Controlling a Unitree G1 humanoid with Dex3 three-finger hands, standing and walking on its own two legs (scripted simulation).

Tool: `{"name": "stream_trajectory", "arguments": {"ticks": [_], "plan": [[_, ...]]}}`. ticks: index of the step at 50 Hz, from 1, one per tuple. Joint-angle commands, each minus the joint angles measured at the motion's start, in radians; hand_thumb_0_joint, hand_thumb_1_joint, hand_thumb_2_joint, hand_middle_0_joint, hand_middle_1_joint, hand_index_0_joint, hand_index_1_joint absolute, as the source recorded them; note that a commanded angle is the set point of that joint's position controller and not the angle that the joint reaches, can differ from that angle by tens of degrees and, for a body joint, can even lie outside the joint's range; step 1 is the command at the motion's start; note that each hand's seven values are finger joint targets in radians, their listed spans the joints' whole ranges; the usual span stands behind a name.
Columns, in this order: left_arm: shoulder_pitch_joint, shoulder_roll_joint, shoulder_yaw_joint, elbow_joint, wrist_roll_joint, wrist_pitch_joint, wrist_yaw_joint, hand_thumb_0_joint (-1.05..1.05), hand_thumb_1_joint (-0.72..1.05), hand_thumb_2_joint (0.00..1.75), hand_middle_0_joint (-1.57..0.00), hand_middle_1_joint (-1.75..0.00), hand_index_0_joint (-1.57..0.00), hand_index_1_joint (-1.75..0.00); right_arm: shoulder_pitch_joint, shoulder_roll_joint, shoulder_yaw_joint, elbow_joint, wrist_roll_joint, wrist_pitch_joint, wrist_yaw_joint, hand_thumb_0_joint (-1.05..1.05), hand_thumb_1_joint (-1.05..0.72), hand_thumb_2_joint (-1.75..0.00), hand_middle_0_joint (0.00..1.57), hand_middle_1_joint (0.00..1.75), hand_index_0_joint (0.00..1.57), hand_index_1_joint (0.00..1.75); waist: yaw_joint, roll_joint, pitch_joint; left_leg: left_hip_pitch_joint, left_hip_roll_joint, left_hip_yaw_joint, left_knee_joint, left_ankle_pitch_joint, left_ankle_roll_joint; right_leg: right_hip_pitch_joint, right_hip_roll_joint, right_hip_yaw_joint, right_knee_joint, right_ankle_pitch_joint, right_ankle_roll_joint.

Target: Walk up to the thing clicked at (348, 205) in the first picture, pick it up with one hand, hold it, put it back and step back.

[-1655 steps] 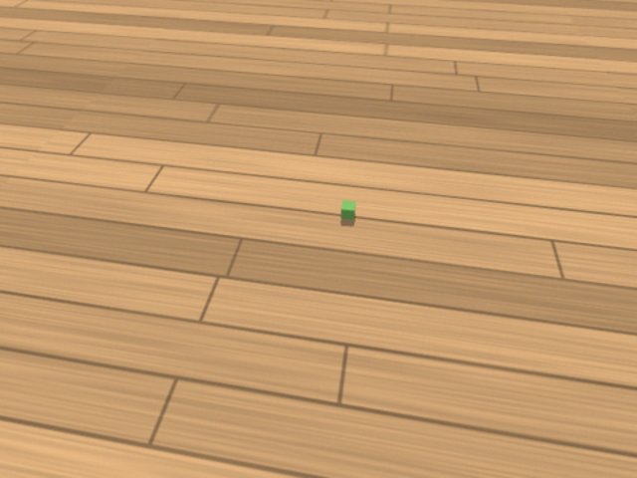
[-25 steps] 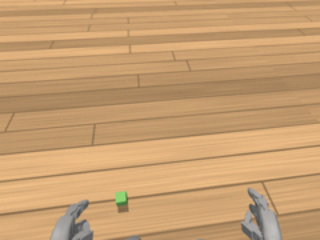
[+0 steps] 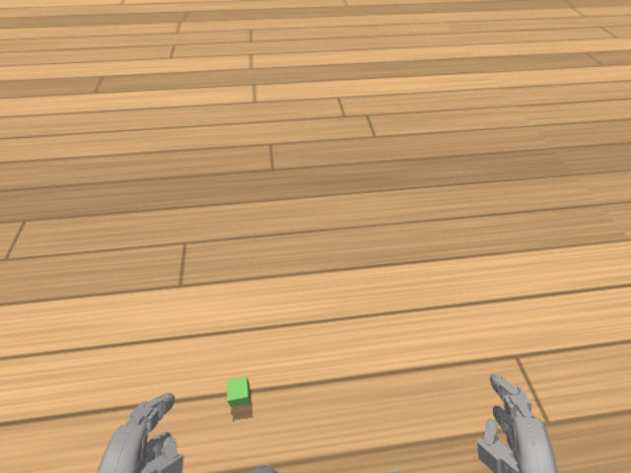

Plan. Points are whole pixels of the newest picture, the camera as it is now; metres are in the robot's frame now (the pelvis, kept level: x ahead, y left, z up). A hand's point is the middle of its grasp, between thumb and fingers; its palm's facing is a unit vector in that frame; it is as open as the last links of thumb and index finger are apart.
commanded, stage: home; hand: left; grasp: from above
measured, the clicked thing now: (238, 391) +0.45 +0.23 -0.68
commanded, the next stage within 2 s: stand in 0.38 s
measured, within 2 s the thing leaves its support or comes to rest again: neither
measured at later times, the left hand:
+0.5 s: hand (178, 463) +0.16 +0.18 -0.05, palm faces +0.03 -0.97 -0.23, open 7.4 cm
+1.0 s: hand out of the picture +0.03 +0.24 -0.11, palm faces +0.03 -0.95 -0.32, open 7.4 cm
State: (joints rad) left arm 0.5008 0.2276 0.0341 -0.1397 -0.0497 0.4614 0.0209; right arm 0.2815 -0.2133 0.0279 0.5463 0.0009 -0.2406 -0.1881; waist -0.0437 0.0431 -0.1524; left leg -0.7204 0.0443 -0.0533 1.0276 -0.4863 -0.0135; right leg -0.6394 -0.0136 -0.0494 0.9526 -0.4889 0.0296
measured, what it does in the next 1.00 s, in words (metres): rises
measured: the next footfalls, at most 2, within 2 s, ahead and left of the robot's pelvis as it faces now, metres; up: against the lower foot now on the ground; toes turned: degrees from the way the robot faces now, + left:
none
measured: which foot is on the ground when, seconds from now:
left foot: down 0.00-1.00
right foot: down 0.00-1.00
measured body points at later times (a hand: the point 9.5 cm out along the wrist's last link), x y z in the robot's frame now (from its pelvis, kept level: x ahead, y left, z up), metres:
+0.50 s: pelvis +0.00 +0.00 +0.00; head +0.03 +0.01 +0.45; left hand +0.16 +0.23 -0.03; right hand +0.16 -0.24 -0.06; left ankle +0.01 +0.12 -0.68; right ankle -0.01 -0.14 -0.68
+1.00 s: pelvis -0.01 +0.01 +0.05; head -0.01 +0.01 +0.50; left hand +0.03 +0.29 -0.08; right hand +0.06 -0.27 -0.08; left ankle +0.01 +0.12 -0.68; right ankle -0.01 -0.14 -0.68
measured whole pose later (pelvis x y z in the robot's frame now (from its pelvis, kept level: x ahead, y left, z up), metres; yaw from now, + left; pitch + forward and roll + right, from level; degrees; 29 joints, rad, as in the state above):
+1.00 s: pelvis -0.01 +0.01 +0.05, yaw +0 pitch -3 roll +0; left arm 0.23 0.28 0.05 1.00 0.04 0.03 0.03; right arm 0.19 -0.27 -0.05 1.02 -0.04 0.00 -0.02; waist 0.02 0.00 0.06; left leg -0.23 0.00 0.01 0.56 -0.26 0.01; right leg -0.19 -0.05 -0.01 0.53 -0.28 0.05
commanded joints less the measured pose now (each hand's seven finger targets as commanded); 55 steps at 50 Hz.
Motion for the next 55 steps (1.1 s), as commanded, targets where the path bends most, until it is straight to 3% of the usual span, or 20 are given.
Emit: {"name": "stream_trajectory", "arguments": {"ticks": [1,4,9,10,15,18,19,23,24,25,26,28,31,33,37,39,43,55], "plan": [[0.000,0.101,0.061,-0.191,0.000,-0.051,0.005,0.00,0.90,0.90,-0.20,-0.30,-0.20,-0.30,-0.058,-0.128,-0.050,-0.159,0.004,-0.055,-0.009,0.00,-0.90,-0.90,0.20,0.30,0.20,0.30,0.006,0.015,-0.108,0.139,-0.033,0.015,-0.168,0.236,0.020,0.038,0.033,-0.023,-0.149,0.217,-0.025],[0.002,0.094,0.060,-0.187,0.001,-0.051,0.006,0.00,0.90,0.90,-0.20,-0.30,-0.20,-0.30,-0.056,-0.125,-0.053,-0.157,0.001,-0.055,-0.010,0.00,-0.90,-0.90,0.20,0.30,0.20,0.30,0.002,0.008,-0.117,0.151,-0.033,0.017,-0.155,0.280,0.020,0.045,0.033,-0.023,-0.147,0.259,-0.022],[0.008,0.097,0.060,-0.167,0.004,-0.052,0.006,0.00,0.90,0.90,-0.20,-0.30,-0.20,-0.30,-0.056,-0.133,-0.055,-0.154,0.002,-0.050,-0.005,0.00,-0.90,-0.90,0.20,0.30,0.20,0.30,0.006,0.023,-0.094,0.147,-0.025,0.001,-0.183,0.240,0.014,0.029,0.038,-0.032,-0.136,0.209,-0.028],[-0.021,0.099,0.053,-0.219,0.003,-0.057,0.005,0.00,0.90,0.90,-0.20,-0.30,-0.20,-0.30,-0.059,-0.128,-0.053,-0.164,0.002,-0.050,-0.003,0.00,-0.90,-0.90,0.20,0.30,0.20,0.30,0.005,0.034,-0.107,0.153,-0.026,0.004,-0.175,0.260,0.014,0.034,0.036,-0.029,-0.137,0.229,-0.028],[-0.005,0.098,0.060,-0.189,0.000,-0.050,0.006,0.00,0.90,0.90,-0.20,-0.30,-0.20,-0.30,-0.060,-0.126,-0.052,-0.165,0.003,-0.046,-0.004,0.00,-0.90,-0.90,0.20,0.30,0.20,0.30,0.007,-0.006,-0.103,0.137,-0.032,0.013,-0.161,0.251,0.021,0.043,0.034,-0.025,-0.152,0.233,-0.022],[-0.024,0.101,0.054,-0.213,0.003,-0.053,0.005,0.00,0.90,0.90,-0.20,-0.30,-0.20,-0.30,-0.070,-0.129,-0.052,-0.169,0.003,-0.044,-0.001,0.00,-0.90,-0.90,0.20,0.30,0.20,0.30,0.006,0.027,-0.094,0.132,-0.032,0.010,-0.175,0.221,0.018,0.029,0.035,-0.027,-0.148,0.204,-0.027],[0.016,0.101,0.067,-0.163,0.005,-0.046,0.006,0.00,0.90,0.90,-0.20,-0.30,-0.20,-0.30,-0.060,-0.132,-0.056,-0.162,0.002,-0.043,-0.003,0.00,-0.90,-0.90,0.20,0.30,0.20,0.30,0.005,0.016,-0.095,0.138,-0.029,0.006,-0.176,0.222,0.017,0.029,0.036,-0.029,-0.144,0.200,-0.026],[-0.010,0.102,0.064,-0.201,0.001,-0.054,0.007,0.00,0.90,0.90,-0.20,-0.30,-0.20,-0.30,-0.059,-0.128,-0.055,-0.170,0.004,-0.043,-0.004,0.00,-0.90,-0.90,0.20,0.30,0.20,0.30,0.001,0.003,-0.112,0.140,-0.031,0.012,-0.166,0.236,0.019,0.037,0.035,-0.027,-0.147,0.218,-0.024],[-0.283,0.191,0.057,0.150,0.116,-0.267,0.049,0.00,0.90,0.90,-0.20,-0.30,-0.20,-0.30,-0.123,-0.240,-0.087,0.085,-0.119,0.064,0.056,0.00,-0.90,-0.90,0.20,0.30,0.20,0.30,0.088,-0.067,0.116,0.150,0.009,0.001,-0.227,0.424,0.064,0.215,-0.049,0.065,-0.200,0.273,-0.081],[-0.194,0.201,0.077,0.333,0.121,-0.334,0.044,0.00,0.90,0.90,-0.20,-0.30,-0.20,-0.30,-0.116,-0.239,-0.100,0.078,-0.116,0.104,0.086,0.00,-0.90,-0.90,0.20,0.30,0.20,0.30,0.074,-0.092,0.030,0.240,-0.001,0.024,-0.230,0.447,0.070,0.234,-0.054,0.107,-0.202,0.290,-0.109],[-0.185,0.217,0.074,0.374,0.119,-0.368,0.038,0.00,0.90,0.90,-0.20,-0.30,-0.20,-0.30,-0.101,-0.262,-0.111,0.060,-0.118,0.125,0.102,0.00,-0.90,-0.90,0.20,0.30,0.20,0.30,0.056,-0.089,0.031,0.238,-0.007,0.004,-0.219,0.415,0.075,0.226,-0.057,0.131,-0.225,0.323,-0.119],[-0.223,0.218,0.058,0.465,0.117,-0.404,0.029,0.00,0.90,0.90,-0.20,-0.30,-0.20,-0.30,-0.111,-0.234,-0.107,0.109,-0.083,0.138,0.137,0.00,-0.90,-0.90,0.20,0.30,0.20,0.30,0.062,-0.041,-0.014,0.316,-0.011,-0.003,-0.267,0.386,0.076,0.288,-0.081,0.140,-0.211,0.353,-0.102],[-0.258,0.206,0.061,0.598,0.096,-0.415,0.026,0.00,0.90,0.90,-0.20,-0.30,-0.20,-0.30,-0.144,-0.216,-0.115,0.153,-0.049,0.151,0.167,0.00,-0.90,-0.90,0.20,0.30,0.20,0.30,0.081,-0.060,-0.006,0.357,-0.007,-0.016,-0.308,0.371,0.073,0.302,-0.077,0.109,-0.263,0.319,-0.076],[-0.310,0.215,0.063,0.678,0.099,-0.431,0.027,0.00,0.90,0.90,-0.20,-0.30,-0.20,-0.30,-0.144,-0.206,-0.114,0.194,-0.053,0.166,0.172,0.00,-0.90,-0.90,0.20,0.30,0.20,0.30,0.066,-0.085,0.042,0.374,-0.010,-0.014,-0.352,0.285,0.074,0.275,-0.086,0.127,-0.314,0.243,-0.074],[-0.322,0.201,0.061,0.813,0.097,-0.451,0.023,0.00,0.90,0.90,-0.20,-0.30,-0.20,-0.30,-0.155,-0.229,-0.120,0.253,-0.059,0.182,0.170,0.00,-0.90,-0.90,0.20,0.30,0.20,0.30,0.067,0.019,0.104,0.392,0.026,-0.070,-0.490,0.176,0.078,0.304,-0.060,0.089,-0.352,0.202,-0.053],[-0.310,0.199,0.059,0.878,0.097,-0.458,0.021,0.00,0.90,0.90,-0.20,-0.30,-0.20,-0.30,-0.158,-0.234,-0.120,0.279,-0.056,0.190,0.167,0.00,-0.90,-0.90,0.20,0.30,0.20,0.30,0.073,0.015,0.127,0.386,0.039,-0.087,-0.541,0.158,0.076,0.350,-0.058,0.078,-0.384,0.218,-0.049],[-0.311,0.217,0.059,0.975,0.087,-0.475,0.022,0.00,0.90,0.90,-0.20,-0.30,-0.20,-0.30,-0.124,-0.233,-0.116,0.344,-0.044,0.196,0.159,0.00,-0.90,-0.90,0.20,0.30,0.20,0.30,0.058,-0.032,0.103,0.494,0.027,-0.043,-0.540,0.360,0.056,0.417,-0.089,0.106,-0.459,0.365,-0.051],[-0.314,0.225,0.039,1.159,0.085,-0.471,0.021,0.00,0.90,0.90,-0.20,-0.30,-0.20,-0.30,-0.143,-0.251,-0.111,0.459,-0.033,0.216,0.155,0.00,-0.90,-0.90,0.20,0.30,0.20,0.30,0.063,-0.016,0.203,0.519,0.050,-0.064,-0.724,0.227,0.039,0.495,-0.087,0.092,-0.591,0.284,-0.037]]}}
